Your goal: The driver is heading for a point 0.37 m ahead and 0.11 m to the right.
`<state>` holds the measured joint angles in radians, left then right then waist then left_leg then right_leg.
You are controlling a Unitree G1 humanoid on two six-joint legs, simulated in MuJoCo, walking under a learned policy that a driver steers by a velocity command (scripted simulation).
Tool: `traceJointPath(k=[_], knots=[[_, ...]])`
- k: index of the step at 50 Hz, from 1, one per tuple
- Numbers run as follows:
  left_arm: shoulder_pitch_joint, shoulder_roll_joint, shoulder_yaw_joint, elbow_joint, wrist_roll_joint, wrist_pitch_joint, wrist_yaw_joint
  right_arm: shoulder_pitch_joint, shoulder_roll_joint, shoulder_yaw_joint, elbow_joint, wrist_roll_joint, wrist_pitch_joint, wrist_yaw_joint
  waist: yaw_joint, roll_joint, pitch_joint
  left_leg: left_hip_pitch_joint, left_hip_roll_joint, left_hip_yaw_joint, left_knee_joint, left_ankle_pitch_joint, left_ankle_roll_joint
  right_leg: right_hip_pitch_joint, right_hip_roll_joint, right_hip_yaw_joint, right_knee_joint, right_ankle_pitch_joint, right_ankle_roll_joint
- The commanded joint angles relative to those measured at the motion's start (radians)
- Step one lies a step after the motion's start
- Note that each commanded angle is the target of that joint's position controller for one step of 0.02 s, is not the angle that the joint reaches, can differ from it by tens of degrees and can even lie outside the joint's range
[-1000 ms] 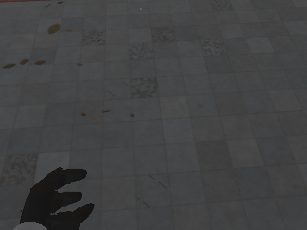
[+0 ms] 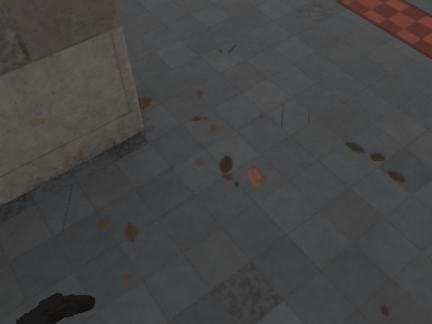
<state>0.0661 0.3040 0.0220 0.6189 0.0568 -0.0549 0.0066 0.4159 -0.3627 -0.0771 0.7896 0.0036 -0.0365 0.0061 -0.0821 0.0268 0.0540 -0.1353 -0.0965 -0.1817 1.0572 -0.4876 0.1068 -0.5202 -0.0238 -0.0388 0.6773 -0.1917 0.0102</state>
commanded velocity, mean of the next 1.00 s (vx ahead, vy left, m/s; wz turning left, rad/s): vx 0.16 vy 0.00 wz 0.04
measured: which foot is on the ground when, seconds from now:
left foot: up 0.00-0.28, down 0.30-1.00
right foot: down 0.00-0.32, up 0.34-0.60, down 0.62-1.00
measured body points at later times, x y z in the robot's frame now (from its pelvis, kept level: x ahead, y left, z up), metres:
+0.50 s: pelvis +0.25 +0.03 +0.02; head +0.29 +0.05 +0.47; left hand +0.36 +0.32 -0.10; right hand +0.43 -0.21 -0.07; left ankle +0.33 +0.12 -0.71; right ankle +0.21 -0.14 -0.67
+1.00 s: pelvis +0.31 +0.01 +0.02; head +0.32 +0.01 +0.47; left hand +0.42 +0.26 -0.11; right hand +0.43 -0.26 -0.10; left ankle +0.34 +0.12 -0.71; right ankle +0.28 -0.13 -0.71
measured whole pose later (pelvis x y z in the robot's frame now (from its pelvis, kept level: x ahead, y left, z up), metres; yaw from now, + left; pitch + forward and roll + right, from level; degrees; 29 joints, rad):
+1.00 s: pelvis +0.31 +0.01 +0.02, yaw -1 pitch -2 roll +0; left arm 0.17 0.26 -0.01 0.90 0.01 0.01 0.03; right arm 0.09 -0.27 -0.01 0.95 0.00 0.00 -0.02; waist 0.00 -0.01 0.04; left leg -0.26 0.00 0.00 0.54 -0.25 0.00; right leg -0.17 -0.01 0.03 0.53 -0.33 0.02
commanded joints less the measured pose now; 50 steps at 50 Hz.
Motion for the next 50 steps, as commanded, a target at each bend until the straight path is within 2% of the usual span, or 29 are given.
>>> traceJointPath(k=[1, 2, 3, 4, 6, 8, 10, 12, 13, 15, 16, 17, 18, 19, 20, 21, 22, 24, 27, 29, 30, 31, 32, 33, 34, 35, 37, 41, 50], knots=[[0.196, 0.096, 0.047, 0.004, 0.001, 0.002, 0.014, -0.101, -0.068, 0.001, -0.124, -0.021, 0.001, 0.006, 0.126, -0.112, -0.135, -0.562, 0.111, 0.086, 0.291, 0.133, -0.011, 0.593, -0.361, 0.508, -0.359, -0.074, -0.152], [0.171, 0.077, 0.053, 0.002, -0.066, -0.022, 0.011, -0.121, -0.036, 0.000, -0.158, 0.046, -0.007, -0.010, 0.123, -0.197, -0.086, -0.536, 0.157, 0.064, 0.306, 0.114, -0.053, 0.549, -0.285, 0.385, -0.381, 0.205, -0.157], [0.157, 0.059, 0.043, 0.032, -0.062, -0.038, 0.005, -0.134, -0.047, -0.001, -0.166, 0.046, -0.002, -0.012, 0.095, -0.167, -0.082, -0.497, 0.171, 0.060, 0.288, 0.112, -0.064, 0.486, -0.255, 0.304, -0.379, 0.382, -0.168], [0.157, 0.062, 0.044, 0.051, -0.057, -0.054, -0.002, -0.137, -0.033, 0.002, -0.178, 0.044, 0.004, -0.011, 0.075, -0.161, -0.069, -0.474, 0.170, 0.053, 0.241, 0.094, -0.078, 0.442, -0.260, 0.268, -0.383, 0.510, -0.195], [0.143, 0.080, 0.048, 0.090, -0.071, -0.071, -0.011, -0.183, 0.021, 0.026, -0.196, 0.024, 0.008, -0.007, 0.055, -0.116, -0.021, -0.470, 0.154, 0.055, 0.043, 0.048, -0.098, 0.382, -0.258, 0.204, -0.415, 0.630, -0.220], [0.088, 0.147, 0.062, 0.097, -0.087, -0.066, -0.010, -0.237, 0.039, 0.048, -0.217, -0.006, -0.008, 0.009, 0.037, -0.100, -0.020, -0.384, 0.151, 0.120, -0.206, 0.186, -0.104, 0.318, -0.211, 0.128, -0.438, 0.676, -0.221], [0.103, 0.197, 0.078, 0.101, -0.101, -0.057, -0.007, -0.285, 0.012, 0.047, -0.211, -0.011, -0.028, 0.035, 0.056, -0.105, -0.073, -0.228, 0.095, 0.157, -0.389, 0.422, -0.109, 0.291, -0.153, 0.088, -0.428, 0.624, -0.192], [0.133, 0.226, 0.088, 0.113, -0.104, -0.051, -0.005, -0.316, -0.025, 0.034, -0.214, -0.014, -0.035, 0.043, 0.047, -0.085, -0.098, -0.156, 0.081, 0.129, -0.486, 0.538, -0.095, 0.329, -0.163, 0.119, -0.381, 0.544, -0.156], [0.130, 0.222, 0.087, 0.115, -0.103, -0.050, -0.002, -0.294, -0.039, 0.027, -0.199, -0.018, -0.036, 0.039, 0.024, -0.075, -0.115, -0.111, 0.083, 0.131, -0.538, 0.598, -0.079, 0.348, -0.160, 0.114, -0.339, 0.513, -0.133], [0.161, 0.170, 0.071, 0.126, -0.095, -0.046, 0.000, -0.222, -0.092, 0.002, -0.165, -0.038, -0.032, 0.017, -0.012, -0.068, -0.166, 0.066, 0.104, 0.141, -0.582, 0.763, -0.040, 0.317, -0.096, 0.077, -0.167, 0.460, -0.073], [0.191, 0.111, 0.047, 0.109, -0.066, -0.039, 0.002, -0.173, -0.153, -0.009, -0.165, -0.055, -0.028, -0.001, -0.016, 0.055, -0.258, 0.227, 0.268, 0.012, -0.533, 1.200, 0.000, 0.224, -0.016, 0.020, 0.057, 0.130, -0.016], [0.379, 0.028, 0.016, 0.137, -0.071, -0.021, 0.002, -0.206, -0.127, 0.013, -0.188, -0.085, -0.017, -0.004, 0.060, 0.268, -0.434, 0.392, 0.515, -0.277, -0.529, 1.395, 0.187, 0.083, 0.047, 0.107, 0.359, -0.479, 0.042], [0.403, 0.113, 0.033, 0.165, -0.078, -0.001, 0.003, -0.236, -0.083, 0.019, -0.182, -0.041, -0.006, 0.005, 0.060, 0.200, -0.431, 0.318, 0.469, -0.294, -0.560, 1.229, 0.197, 0.073, 0.028, 0.196, 0.414, -0.521, 0.055], [0.346, 0.145, 0.044, 0.161, -0.086, 0.015, 0.006, -0.278, -0.056, 0.025, -0.173, -0.015, -0.006, 0.013, 0.069, 0.139, -0.324, 0.253, 0.428, -0.222, -0.590, 1.058, 0.172, 0.009, 0.007, 0.177, 0.437, -0.505, 0.062], [0.302, 0.135, 0.045, 0.162, -0.080, 0.032, 0.019, -0.318, -0.038, 0.029, -0.161, -0.007, -0.008, 0.017, 0.085, 0.067, -0.266, 0.176, 0.395, -0.199, -0.627, 0.917, 0.143, -0.003, -0.020, 0.151, 0.416, -0.452, 0.070], [0.277, 0.130, 0.046, 0.159, -0.070, 0.051, 0.032, -0.362, -0.015, 0.038, -0.156, -0.010, -0.010, 0.020, 0.103, 0.049, -0.219, 0.079, 0.376, -0.169, -0.656, 0.848, 0.132, 0.023, -0.041, 0.144, 0.377, -0.403, 0.081], [0.281, 0.119, 0.045, 0.161, -0.065, 0.070, 0.036, -0.397, -0.017, 0.038, -0.148, -0.022, -0.009, 0.021, 0.130, 0.069, -0.199, -0.025, 0.355, -0.134, -0.689, 0.797, 0.119, 0.104, -0.056, 0.138, 0.329, -0.353, 0.089], [0.281, 0.077, 0.034, 0.169, -0.060, 0.086, 0.041, -0.429, -0.015, 0.034, -0.126, -0.035, -0.009, 0.016, 0.145, 0.094, -0.192, -0.123, 0.312, -0.057, -0.724, 0.736, 0.113, 0.218, -0.044, 0.101, 0.201, -0.304, 0.095], [0.220, 0.050, 0.021, 0.170, -0.052, 0.091, 0.042, -0.412, -0.022, 0.030, -0.080, -0.026, -0.006, -0.001, 0.123, 0.090, -0.202, -0.137, 0.290, -0.018, -0.732, 0.566, 0.107, 0.319, -0.028, 0.080, 0.008, -0.161, 0.082], [0.206, 0.046, 0.018, 0.178, -0.046, 0.092, 0.036, -0.423, -0.017, 0.035, -0.060, -0.015, 0.001, -0.007, 0.136, 0.082, -0.178, -0.183, 0.266, -0.005, -0.730, 0.348, 0.078, 0.408, -0.010, 0.060, -0.150, -0.012, 0.058], [0.160, 0.048, 0.012, 0.165, -0.026, 0.095, 0.037, -0.418, 0.001, 0.046, -0.052, -0.014, 0.000, -0.007, 0.136, 0.053, -0.152, -0.225, 0.244, -0.004, -0.738, 0.204, 0.040, 0.450, -0.009, 0.067, -0.229, 0.036, 0.038], [0.128, 0.076, 0.012, 0.144, -0.014, 0.096, 0.041, -0.384, 0.018, 0.055, -0.032, -0.020, -0.006, -0.004, 0.121, 0.022, -0.132, -0.275, 0.222, 0.003, -0.737, 0.084, -0.012, 0.490, -0.065, 0.127, -0.250, 0.102, 0.010], [0.097, 0.147, 0.024, 0.133, -0.021, 0.099, 0.045, -0.347, 0.004, 0.051, -0.024, -0.027, -0.009, 0.000, 0.082, -0.058, -0.090, -0.297, 0.175, 0.046, -0.737, 0.014, -0.054, 0.441, -0.096, 0.142, -0.223, 0.058, -0.031], [0.096, 0.142, 0.027, 0.147, -0.032, 0.095, 0.039, -0.361, -0.020, 0.045, -0.016, -0.027, -0.007, -0.003, 0.093, -0.087, -0.062, -0.237, 0.140, 0.091, -0.715, 0.048, -0.079, 0.334, -0.068, 0.130, -0.229, -0.099, -0.058], [0.087, 0.105, 0.017, 0.148, -0.031, 0.087, 0.034, -0.376, -0.027, 0.043, -0.009, -0.024, -0.007, -0.007, 0.103, -0.071, -0.044, -0.203, 0.136, 0.097, -0.684, 0.096, -0.084, 0.296, -0.054, 0.124, -0.243, -0.122, -0.049], [0.082, 0.086, 0.010, 0.156, -0.027, 0.079, 0.031, -0.370, -0.013, 0.045, -0.001, -0.019, -0.007, -0.011, 0.098, -0.079, -0.051, -0.180, 0.138, 0.103, -0.664, 0.143, -0.078, 0.292, -0.051, 0.121, -0.247, -0.077, -0.033], [0.079, 0.077, 0.005, 0.166, -0.033, 0.063, 0.029, -0.338, -0.011, 0.046, 0.023, -0.016, -0.004, -0.015, 0.089, -0.091, -0.067, -0.152, 0.129, 0.121, -0.628, 0.260, -0.070, 0.309, -0.046, 0.117, -0.232, 0.040, -0.015], [0.089, 0.084, 0.001, 0.189, -0.040, 0.054, 0.026, -0.329, -0.013, 0.045, 0.059, -0.011, 0.002, -0.018, 0.088, -0.062, -0.097, -0.088, 0.131, 0.131, -0.586, 0.412, -0.065, 0.310, -0.038, 0.112, -0.218, 0.119, -0.016], [0.094, 0.082, -0.006, 0.247, -0.043, 0.051, 0.026, -0.347, -0.025, 0.042, 0.130, -0.004, 0.031, -0.034, 0.083, -0.027, -0.095, -0.034, 0.137, 0.130, -0.574, 0.480, -0.069, 0.311, -0.019, 0.097, -0.228, 0.157, -0.018]])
